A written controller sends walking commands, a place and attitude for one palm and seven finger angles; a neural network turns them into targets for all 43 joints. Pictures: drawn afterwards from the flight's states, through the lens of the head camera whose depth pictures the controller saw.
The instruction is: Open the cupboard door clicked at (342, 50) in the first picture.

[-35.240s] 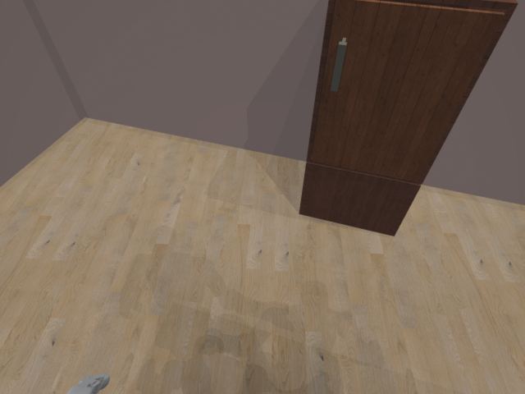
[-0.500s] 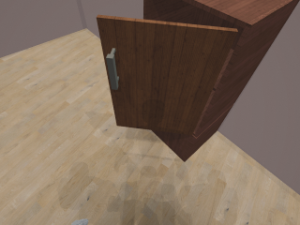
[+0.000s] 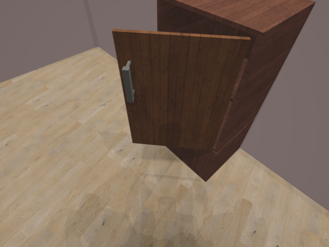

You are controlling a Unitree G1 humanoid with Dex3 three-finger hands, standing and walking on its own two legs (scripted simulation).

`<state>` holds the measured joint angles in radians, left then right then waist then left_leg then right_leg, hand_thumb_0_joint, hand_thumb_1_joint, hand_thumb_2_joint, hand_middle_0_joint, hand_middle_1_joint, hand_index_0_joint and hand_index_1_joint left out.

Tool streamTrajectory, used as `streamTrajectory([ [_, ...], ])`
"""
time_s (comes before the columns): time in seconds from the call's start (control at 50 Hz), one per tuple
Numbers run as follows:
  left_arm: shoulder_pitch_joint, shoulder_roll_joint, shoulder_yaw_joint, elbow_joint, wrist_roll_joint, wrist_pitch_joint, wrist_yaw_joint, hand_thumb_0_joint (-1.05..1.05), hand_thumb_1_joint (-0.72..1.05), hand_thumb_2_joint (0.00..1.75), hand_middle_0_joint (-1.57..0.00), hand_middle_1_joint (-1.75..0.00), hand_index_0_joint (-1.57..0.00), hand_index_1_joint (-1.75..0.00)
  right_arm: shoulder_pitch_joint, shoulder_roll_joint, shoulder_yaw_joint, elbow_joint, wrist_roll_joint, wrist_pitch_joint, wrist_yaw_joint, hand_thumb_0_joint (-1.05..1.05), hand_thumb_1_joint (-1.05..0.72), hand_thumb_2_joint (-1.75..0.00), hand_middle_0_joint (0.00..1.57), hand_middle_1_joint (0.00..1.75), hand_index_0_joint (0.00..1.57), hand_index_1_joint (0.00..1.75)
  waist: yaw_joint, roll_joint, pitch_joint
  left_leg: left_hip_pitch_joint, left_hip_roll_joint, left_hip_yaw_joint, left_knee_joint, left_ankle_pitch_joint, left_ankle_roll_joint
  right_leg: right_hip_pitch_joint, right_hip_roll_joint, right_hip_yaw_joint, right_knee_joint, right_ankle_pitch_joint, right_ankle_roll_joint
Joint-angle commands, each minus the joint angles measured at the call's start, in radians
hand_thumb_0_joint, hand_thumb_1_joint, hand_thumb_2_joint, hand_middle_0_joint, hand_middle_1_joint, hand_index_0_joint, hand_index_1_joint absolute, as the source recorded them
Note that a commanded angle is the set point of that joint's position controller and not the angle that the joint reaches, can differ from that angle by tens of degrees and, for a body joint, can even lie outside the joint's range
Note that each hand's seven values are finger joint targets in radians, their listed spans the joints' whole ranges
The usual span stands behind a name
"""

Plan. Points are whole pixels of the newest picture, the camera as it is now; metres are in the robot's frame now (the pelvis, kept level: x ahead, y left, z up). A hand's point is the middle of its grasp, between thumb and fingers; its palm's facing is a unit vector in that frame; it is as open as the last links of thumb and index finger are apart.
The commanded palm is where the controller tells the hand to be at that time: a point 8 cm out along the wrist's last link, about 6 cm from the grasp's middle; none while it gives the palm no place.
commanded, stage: come to a stop and stand still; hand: left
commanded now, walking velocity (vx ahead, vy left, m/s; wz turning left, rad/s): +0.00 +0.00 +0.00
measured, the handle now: (129, 82) +0.64 +0.17 +0.03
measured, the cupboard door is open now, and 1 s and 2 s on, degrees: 41 41 41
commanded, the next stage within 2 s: look again from close up in 0.24 s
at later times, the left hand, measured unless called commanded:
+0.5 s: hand out of the picture -0.02 +0.17 -0.18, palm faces +0.00 -0.98 -0.18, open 7.4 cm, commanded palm none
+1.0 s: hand out of the picture -0.05 +0.19 -0.18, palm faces +0.03 -0.98 -0.19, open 7.4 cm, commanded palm none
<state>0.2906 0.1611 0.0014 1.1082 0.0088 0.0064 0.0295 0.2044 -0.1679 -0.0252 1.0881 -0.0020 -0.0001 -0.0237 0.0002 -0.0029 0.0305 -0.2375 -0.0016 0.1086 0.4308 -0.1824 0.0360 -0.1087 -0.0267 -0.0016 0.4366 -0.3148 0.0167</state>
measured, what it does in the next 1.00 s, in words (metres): stands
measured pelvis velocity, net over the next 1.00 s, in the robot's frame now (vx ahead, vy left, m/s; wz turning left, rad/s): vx -0.03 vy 0.01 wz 0.01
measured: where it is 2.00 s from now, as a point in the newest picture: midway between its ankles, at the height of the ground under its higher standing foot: outside the picture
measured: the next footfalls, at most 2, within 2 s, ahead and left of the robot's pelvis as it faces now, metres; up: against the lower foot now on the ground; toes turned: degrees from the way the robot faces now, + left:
right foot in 1.72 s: +0.11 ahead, -0.15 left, +0.00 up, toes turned -10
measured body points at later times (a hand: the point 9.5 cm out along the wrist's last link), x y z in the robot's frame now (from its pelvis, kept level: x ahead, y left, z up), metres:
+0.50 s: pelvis -0.01 +0.00 -0.01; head +0.01 +0.01 +0.44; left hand -0.02 +0.22 -0.17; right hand -0.02 -0.21 -0.16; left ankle +0.03 +0.09 -0.74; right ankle -0.05 -0.13 -0.74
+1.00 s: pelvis -0.03 +0.01 -0.01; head -0.05 +0.03 +0.44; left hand -0.05 +0.24 -0.17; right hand +0.01 -0.23 -0.15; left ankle +0.03 +0.10 -0.74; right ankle -0.05 -0.13 -0.74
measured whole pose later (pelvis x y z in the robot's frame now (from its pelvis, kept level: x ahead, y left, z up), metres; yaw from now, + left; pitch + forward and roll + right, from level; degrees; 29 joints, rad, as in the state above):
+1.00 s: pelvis -0.03 +0.01 -0.01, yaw +1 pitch -1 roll +0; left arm 0.37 0.19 -0.01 1.04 0.03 0.00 0.03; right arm 0.26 -0.18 -0.01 1.04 -0.01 -0.01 -0.01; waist 0.01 -0.03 -0.02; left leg -0.31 0.00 0.10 0.48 -0.17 0.06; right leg -0.18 -0.03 -0.01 0.51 -0.31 0.01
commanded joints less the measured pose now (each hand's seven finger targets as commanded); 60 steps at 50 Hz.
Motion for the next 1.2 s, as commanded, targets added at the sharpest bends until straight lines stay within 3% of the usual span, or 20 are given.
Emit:
streamTrajectory([
  [0.0, 0.022, 0.090, 0.016, -0.030, 0.002, -0.014, 0.010, 0.00, 0.90, 0.90, -0.20, -0.30, -0.20, -0.30, 0.060, -0.097, -0.014, 0.002, -0.006, -0.004, -0.004, 0.00, -0.90, -0.90, 0.20, 0.30, 0.20, 0.30, -0.015, -0.039, 0.061, 0.104, 0.102, -0.132, -0.084, 0.027, -0.019, -0.156, -0.083, 0.089, -0.138, 0.076, -0.046],
  [0.12, 0.046, 0.082, 0.013, -0.014, 0.001, -0.011, 0.008, 0.00, 0.90, 0.90, -0.20, -0.30, -0.20, -0.30, 0.096, -0.079, -0.008, 0.026, -0.010, 0.005, -0.004, 0.00, -0.90, -0.90, 0.20, 0.30, 0.20, 0.30, -0.013, 0.005, 0.120, 0.057, 0.088, -0.133, -0.115, -0.090, -0.027, -0.178, -0.075, 0.093, -0.168, -0.035, -0.050],
  [0.3, 0.071, 0.057, 0.014, 0.002, -0.003, -0.017, 0.010, 0.00, 0.90, 0.90, -0.20, -0.30, -0.20, -0.30, 0.147, -0.062, -0.004, 0.047, -0.010, -0.010, -0.013, 0.00, -0.90, -0.90, 0.20, 0.30, 0.20, 0.30, -0.005, -0.005, 0.060, 0.069, 0.104, -0.142, -0.111, -0.005, -0.020, -0.108, -0.072, 0.068, -0.136, 0.072, -0.051],
  [0.32, 0.123, 0.079, -0.003, 0.004, 0.024, -0.048, 0.045, 0.00, 0.90, 0.90, -0.20, -0.30, -0.20, -0.30, 0.042, -0.092, 0.010, -0.032, -0.006, -0.032, 0.004, 0.00, -0.90, -0.90, 0.20, 0.30, 0.20, 0.30, 0.028, 0.079, 0.091, 0.006, 0.110, -0.111, 0.104, 0.146, -0.036, -0.156, -0.111, 0.107, -0.124, 0.331, -0.050],
  [0.34, 0.105, 0.117, 0.009, -0.020, 0.018, -0.063, 0.043, 0.00, 0.90, 0.90, -0.20, -0.30, -0.20, -0.30, 0.063, -0.066, 0.017, -0.072, -0.005, -0.031, 0.007, 0.00, -0.90, -0.90, 0.20, 0.30, 0.20, 0.30, -0.019, 0.053, 0.061, 0.006, 0.097, -0.118, 0.084, 0.094, -0.040, -0.130, -0.150, 0.107, -0.097, 0.509, -0.058],
  [0.36, 0.099, 0.098, 0.009, -0.038, 0.016, -0.062, 0.036, 0.00, 0.90, 0.90, -0.20, -0.30, -0.20, -0.30, 0.141, -0.035, 0.012, -0.047, -0.014, -0.039, 0.001, 0.00, -0.90, -0.90, 0.20, 0.30, 0.20, 0.30, -0.030, 0.059, -0.012, 0.038, 0.092, -0.123, 0.051, 0.088, -0.023, -0.082, -0.132, 0.080, -0.029, 0.460, -0.071],
  [0.4, 0.104, 0.072, 0.003, -0.039, 0.004, -0.060, 0.034, 0.00, 0.90, 0.90, -0.20, -0.30, -0.20, -0.30, 0.175, -0.068, 0.009, -0.043, -0.011, -0.042, -0.004, 0.00, -0.90, -0.90, 0.20, 0.30, 0.20, 0.30, -0.025, -0.044, -0.132, 0.068, 0.117, -0.151, 0.068, 0.208, -0.005, -0.035, -0.086, 0.053, -0.004, 0.347, -0.065],
  [0.46, 0.101, 0.063, 0.003, -0.054, 0.008, -0.043, 0.029, 0.00, 0.90, 0.90, -0.20, -0.30, -0.20, -0.30, 0.155, -0.078, 0.006, -0.056, -0.013, -0.040, -0.005, 0.00, -0.90, -0.90, 0.20, 0.30, 0.20, 0.30, -0.012, 0.018, -0.041, 0.017, 0.121, -0.159, 0.042, 0.185, 0.005, -0.097, -0.060, 0.048, 0.005, 0.182, -0.064],
  [0.56, 0.101, 0.069, 0.004, -0.071, 0.012, -0.032, 0.022, 0.00, 0.90, 0.90, -0.20, -0.30, -0.20, -0.30, 0.128, -0.081, 0.001, -0.071, -0.012, -0.031, -0.002, 0.00, -0.90, -0.90, 0.20, 0.30, 0.20, 0.30, -0.008, -0.034, 0.056, -0.041, 0.109, -0.167, -0.010, 0.030, 0.007, -0.166, -0.052, 0.049, -0.005, 0.078, -0.061],
  [0.72, 0.106, 0.098, 0.010, -0.098, 0.015, -0.025, 0.014, 0.00, 0.90, 0.90, -0.20, -0.30, -0.20, -0.30, 0.089, -0.131, -0.014, -0.092, -0.013, -0.031, 0.003, 0.00, -0.90, -0.90, 0.20, 0.30, 0.20, 0.30, 0.000, 0.010, 0.046, -0.050, 0.123, -0.201, -0.099, -0.160, 0.016, -0.171, -0.044, 0.043, -0.008, 0.024, -0.055],
  [0.88, 0.112, 0.128, 0.013, -0.103, 0.017, -0.027, 0.007, 0.00, 0.90, 0.90, -0.20, -0.30, -0.20, -0.30, 0.065, -0.159, -0.021, -0.098, -0.010, -0.033, 0.006, 0.00, -0.90, -0.90, 0.20, 0.30, 0.20, 0.30, 0.003, 0.014, 0.028, -0.039, 0.126, -0.204, -0.125, -0.198, 0.016, -0.166, -0.051, 0.047, -0.036, 0.023, -0.053],
  [0.92, 0.148, 0.086, 0.005, -0.087, 0.018, -0.017, 0.004, 0.00, 0.90, 0.90, -0.20, -0.30, -0.20, -0.30, 0.084, -0.131, -0.013, -0.085, -0.014, -0.021, 0.009, 0.00, -0.90, -0.90, 0.20, 0.30, 0.20, 0.30, 0.002, 0.026, 0.030, -0.041, 0.136, -0.206, -0.149, -0.334, 0.010, -0.186, -0.031, 0.029, -0.020, -0.081, -0.047],
  [0.96, 0.171, 0.083, 0.012, -0.089, 0.024, -0.007, -0.003, 0.00, 0.90, 0.90, -0.20, -0.30, -0.20, -0.30, 0.080, -0.154, -0.024, -0.094, -0.018, -0.009, 0.009, 0.00, -0.90, -0.90, 0.20, 0.30, 0.20, 0.30, 0.008, 0.061, 0.044, -0.071, 0.163, -0.220, -0.176, -0.469, 0.020, -0.202, -0.004, 0.001, 0.018, -0.159, -0.051],
  [1.0, 0.201, 0.079, 0.019, -0.091, 0.028, 0.004, -0.012, 0.00, 0.90, 0.90, -0.20, -0.30, -0.20, -0.30, 0.062, -0.181, -0.035, -0.107, -0.022, -0.001, 0.010, 0.00, -0.90, -0.90, 0.20, 0.30, 0.20, 0.30, 0.020, 0.100, 0.083, -0.151, 0.200, -0.240, -0.219, -0.582, 0.034, -0.195, 0.024, -0.040, 0.085, -0.159, -0.053],
  [1.04, 0.240, 0.070, 0.025, -0.089, 0.029, 0.005, -0.021, 0.00, 0.90, 0.90, -0.20, -0.30, -0.20, -0.30, 0.045, -0.187, -0.039, -0.116, -0.022, -0.001, 0.009, 0.00, -0.90, -0.90, 0.20, 0.30, 0.20, 0.30, 0.041, 0.091, 0.080, -0.194, 0.216, -0.233, -0.213, -0.577, 0.047, -0.149, 0.031, -0.055, 0.110, -0.115, -0.063],
  [1.08, 0.284, 0.068, 0.032, -0.079, 0.028, -0.003, -0.025, 0.00, 0.90, 0.90, -0.20, -0.30, -0.20, -0.30, 0.028, -0.166, -0.037, -0.124, -0.022, -0.005, 0.011, 0.00, -0.90, -0.90, 0.20, 0.30, 0.20, 0.30, 0.058, 0.010, 0.058, -0.224, 0.166, -0.159, -0.119, -0.525, 0.024, -0.100, 0.010, 0.007, 0.027, -0.147, -0.081],
  [1.12, 0.288, 0.115, 0.040, -0.074, 0.022, -0.023, -0.016, 0.00, 0.90, 0.90, -0.20, -0.30, -0.20, -0.30, 0.015, -0.096, -0.024, -0.144, -0.016, -0.011, 0.020, 0.00, -0.90, -0.90, 0.20, 0.30, 0.20, 0.30, 0.051, -0.191, 0.081, -0.270, 0.040, -0.037, 0.161, -0.346, -0.015, -0.134, -0.143, 0.300, -0.178, -0.361, -0.157],
  [1.14, 0.269, 0.148, 0.049, -0.078, 0.016, -0.030, -0.008, 0.00, 0.90, 0.90, -0.20, -0.30, -0.20, -0.30, 0.009, -0.067, -0.017, -0.150, -0.016, -0.014, 0.026, 0.00, -0.90, -0.90, 0.20, 0.30, 0.20, 0.30, 0.039, -0.255, 0.102, -0.299, 0.013, 0.009, 0.305, -0.258, -0.017, -0.149, -0.232, 0.421, -0.282, -0.441, -0.195],
  [1.16, 0.248, 0.150, 0.053, -0.086, 0.013, -0.039, -0.003, 0.00, 0.90, 0.90, -0.20, -0.30, -0.20, -0.30, -0.012, -0.063, -0.018, -0.156, -0.018, -0.021, 0.030, 0.00, -0.90, -0.90, 0.20, 0.30, 0.20, 0.30, 0.037, -0.227, 0.118, -0.324, 0.024, -0.017, 0.395, -0.233, -0.009, -0.151, -0.261, 0.454, -0.304, -0.363, -0.217],
  [1.18, 0.229, 0.148, 0.053, -0.091, 0.015, -0.046, -0.001, 0.00, 0.90, 0.90, -0.20, -0.30, -0.20, -0.30, -0.008, -0.062, -0.017, -0.156, -0.014, -0.028, 0.032, 0.00, -0.90, -0.90, 0.20, 0.30, 0.20, 0.30, 0.021, -0.176, 0.105, -0.323, 0.037, -0.044, 0.418, -0.224, -0.004, -0.145, -0.255, 0.421, -0.285, -0.287, -0.223],
])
